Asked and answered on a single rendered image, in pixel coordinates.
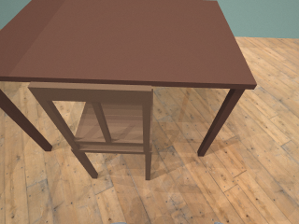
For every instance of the table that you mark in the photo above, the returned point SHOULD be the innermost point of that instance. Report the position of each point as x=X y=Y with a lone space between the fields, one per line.
x=158 y=43

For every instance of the chair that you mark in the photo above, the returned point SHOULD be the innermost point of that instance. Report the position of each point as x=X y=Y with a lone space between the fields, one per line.
x=116 y=118

